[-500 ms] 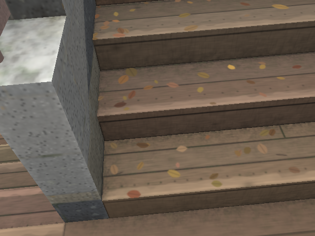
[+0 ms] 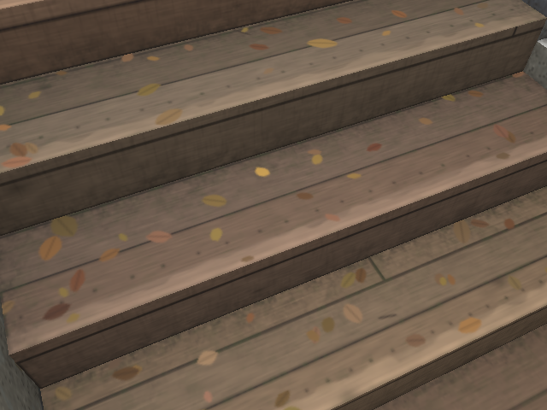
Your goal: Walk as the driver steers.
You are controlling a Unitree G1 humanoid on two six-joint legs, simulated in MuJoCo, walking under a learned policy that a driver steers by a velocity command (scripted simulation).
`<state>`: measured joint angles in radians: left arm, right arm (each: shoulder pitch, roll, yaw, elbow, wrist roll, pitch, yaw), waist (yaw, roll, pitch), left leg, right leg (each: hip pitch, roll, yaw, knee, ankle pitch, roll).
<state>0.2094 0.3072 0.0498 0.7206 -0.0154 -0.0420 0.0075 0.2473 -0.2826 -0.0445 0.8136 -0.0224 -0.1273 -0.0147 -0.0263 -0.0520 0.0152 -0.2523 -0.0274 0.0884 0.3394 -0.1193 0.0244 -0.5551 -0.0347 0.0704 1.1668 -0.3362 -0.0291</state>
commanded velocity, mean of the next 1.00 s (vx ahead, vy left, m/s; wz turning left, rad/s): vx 0.50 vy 0.00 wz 0.04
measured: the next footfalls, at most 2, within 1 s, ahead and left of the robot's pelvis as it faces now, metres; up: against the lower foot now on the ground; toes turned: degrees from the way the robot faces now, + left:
right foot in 0.26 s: +0.23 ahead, -0.19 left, +0.00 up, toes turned -7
left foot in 0.84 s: +0.48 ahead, +0.05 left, +0.17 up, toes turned +5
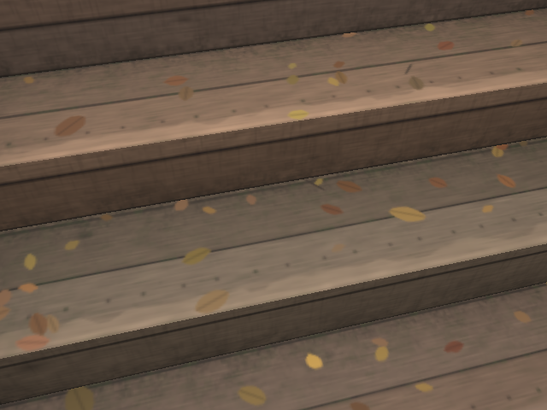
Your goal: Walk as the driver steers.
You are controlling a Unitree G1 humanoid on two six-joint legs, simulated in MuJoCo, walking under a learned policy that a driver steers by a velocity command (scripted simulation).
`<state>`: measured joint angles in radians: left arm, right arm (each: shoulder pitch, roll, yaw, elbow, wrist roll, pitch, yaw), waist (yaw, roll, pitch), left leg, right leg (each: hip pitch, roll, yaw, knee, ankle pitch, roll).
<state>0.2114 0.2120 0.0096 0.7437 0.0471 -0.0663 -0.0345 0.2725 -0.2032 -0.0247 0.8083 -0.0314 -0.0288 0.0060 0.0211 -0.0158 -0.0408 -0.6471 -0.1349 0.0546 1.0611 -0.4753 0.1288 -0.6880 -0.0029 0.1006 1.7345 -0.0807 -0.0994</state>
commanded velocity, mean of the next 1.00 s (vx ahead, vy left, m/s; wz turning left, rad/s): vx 0.46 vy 0.00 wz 0.02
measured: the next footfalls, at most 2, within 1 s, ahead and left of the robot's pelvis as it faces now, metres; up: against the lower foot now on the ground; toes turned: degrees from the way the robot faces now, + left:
right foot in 0.38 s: +0.44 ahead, -0.06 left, +0.17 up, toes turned +5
left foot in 0.84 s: +0.67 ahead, +0.19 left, +0.34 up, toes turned -2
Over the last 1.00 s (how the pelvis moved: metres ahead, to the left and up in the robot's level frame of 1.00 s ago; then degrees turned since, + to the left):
0.41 0.00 0.09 8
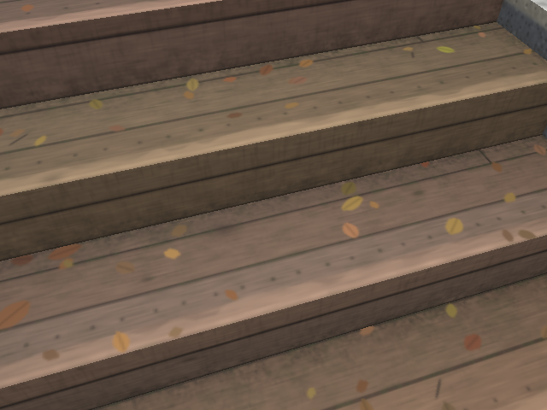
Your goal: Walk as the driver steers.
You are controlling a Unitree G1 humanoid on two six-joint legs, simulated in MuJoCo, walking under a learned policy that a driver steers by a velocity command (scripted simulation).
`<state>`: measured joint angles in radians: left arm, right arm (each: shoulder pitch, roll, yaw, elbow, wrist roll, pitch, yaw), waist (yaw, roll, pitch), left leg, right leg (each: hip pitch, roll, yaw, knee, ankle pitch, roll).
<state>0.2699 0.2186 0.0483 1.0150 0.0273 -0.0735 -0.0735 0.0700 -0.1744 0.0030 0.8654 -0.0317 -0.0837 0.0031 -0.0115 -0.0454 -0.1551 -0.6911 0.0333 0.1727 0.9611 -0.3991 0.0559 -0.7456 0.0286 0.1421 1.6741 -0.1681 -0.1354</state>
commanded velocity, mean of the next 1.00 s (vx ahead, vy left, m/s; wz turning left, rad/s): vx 0.05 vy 0.00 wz -0.16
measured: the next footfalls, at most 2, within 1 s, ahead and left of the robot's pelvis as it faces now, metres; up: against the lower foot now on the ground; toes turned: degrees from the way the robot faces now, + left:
right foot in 0.28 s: +0.18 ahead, -0.14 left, +0.00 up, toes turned -11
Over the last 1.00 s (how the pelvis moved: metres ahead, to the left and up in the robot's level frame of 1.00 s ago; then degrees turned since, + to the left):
0.56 0.08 0.35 -2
